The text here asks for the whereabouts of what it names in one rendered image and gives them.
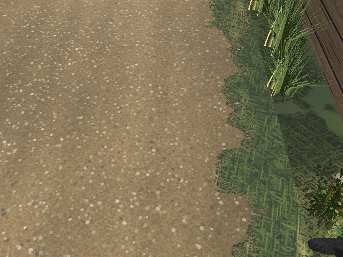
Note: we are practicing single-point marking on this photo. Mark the robot right hand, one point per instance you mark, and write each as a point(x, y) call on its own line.
point(329, 246)

